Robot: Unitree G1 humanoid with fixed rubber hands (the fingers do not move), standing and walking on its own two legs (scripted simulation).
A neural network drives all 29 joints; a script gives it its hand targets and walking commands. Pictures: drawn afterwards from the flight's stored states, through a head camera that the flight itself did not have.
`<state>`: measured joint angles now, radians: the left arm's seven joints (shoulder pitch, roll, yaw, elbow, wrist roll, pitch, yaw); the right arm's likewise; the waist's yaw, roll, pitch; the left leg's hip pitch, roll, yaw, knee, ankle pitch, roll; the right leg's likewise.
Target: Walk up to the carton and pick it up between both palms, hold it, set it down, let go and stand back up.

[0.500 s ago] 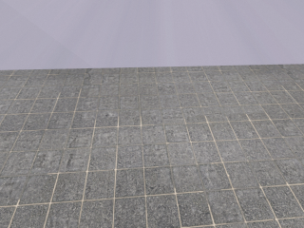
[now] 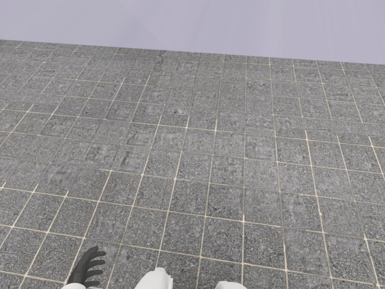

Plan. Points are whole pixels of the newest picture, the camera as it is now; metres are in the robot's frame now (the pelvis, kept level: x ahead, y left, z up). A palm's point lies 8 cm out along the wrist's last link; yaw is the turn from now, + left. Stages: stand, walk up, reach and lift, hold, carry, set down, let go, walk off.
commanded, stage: walk up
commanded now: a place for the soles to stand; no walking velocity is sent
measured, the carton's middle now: out of the picture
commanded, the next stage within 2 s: none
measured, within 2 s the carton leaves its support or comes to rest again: neither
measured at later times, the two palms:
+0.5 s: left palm out of the picture -0.18 +0.32 -0.14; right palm (263, 288) +0.14 -0.15 -0.12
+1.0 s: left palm out of the picture -0.29 +0.29 -0.10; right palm out of the picture +0.13 -0.03 -0.13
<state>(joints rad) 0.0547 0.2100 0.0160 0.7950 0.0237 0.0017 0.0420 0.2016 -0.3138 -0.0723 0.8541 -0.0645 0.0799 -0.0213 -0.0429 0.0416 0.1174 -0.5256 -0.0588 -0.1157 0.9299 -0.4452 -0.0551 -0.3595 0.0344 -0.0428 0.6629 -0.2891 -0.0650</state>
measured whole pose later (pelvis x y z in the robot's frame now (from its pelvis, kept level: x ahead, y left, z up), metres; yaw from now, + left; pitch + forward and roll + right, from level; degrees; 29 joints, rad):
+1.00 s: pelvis -0.13 +0.07 +0.00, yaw +54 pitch -4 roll -2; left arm 0.26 0.19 0.04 0.82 0.07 -0.05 0.06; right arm 0.22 -0.30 -0.06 0.82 -0.09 0.12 0.11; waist -0.03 0.09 0.06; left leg -0.55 0.04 -0.06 1.19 -0.33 -0.06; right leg -0.29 -0.11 -0.27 0.63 -0.26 -0.02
